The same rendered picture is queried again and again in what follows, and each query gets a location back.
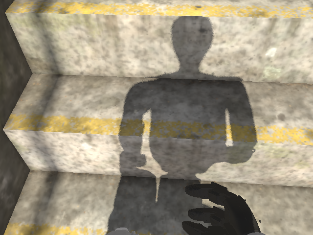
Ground robot left shin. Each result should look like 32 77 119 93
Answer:
115 227 129 232

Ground right robot hand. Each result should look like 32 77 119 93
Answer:
182 181 261 235

